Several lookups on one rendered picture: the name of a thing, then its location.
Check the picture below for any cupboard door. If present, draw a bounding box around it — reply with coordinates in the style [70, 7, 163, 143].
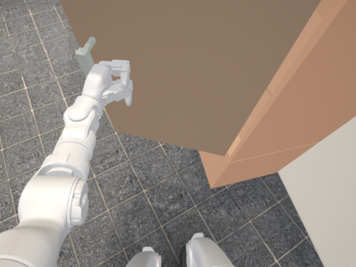
[60, 0, 321, 156]

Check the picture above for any handle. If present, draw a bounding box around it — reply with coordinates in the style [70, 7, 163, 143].
[75, 37, 96, 78]

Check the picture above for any robot left upper arm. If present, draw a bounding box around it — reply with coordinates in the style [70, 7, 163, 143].
[0, 175, 89, 267]

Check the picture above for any robot thigh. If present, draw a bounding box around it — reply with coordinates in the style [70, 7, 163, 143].
[186, 237, 234, 267]
[126, 251, 161, 267]

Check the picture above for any robot left hand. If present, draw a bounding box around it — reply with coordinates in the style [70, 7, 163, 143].
[82, 60, 133, 109]

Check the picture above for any robot right thigh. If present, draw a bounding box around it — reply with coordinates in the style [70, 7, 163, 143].
[186, 237, 234, 267]

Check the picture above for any robot left thigh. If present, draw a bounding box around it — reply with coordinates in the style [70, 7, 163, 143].
[126, 251, 161, 267]

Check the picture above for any left robot forearm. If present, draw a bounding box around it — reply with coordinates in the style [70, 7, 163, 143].
[18, 96, 103, 222]

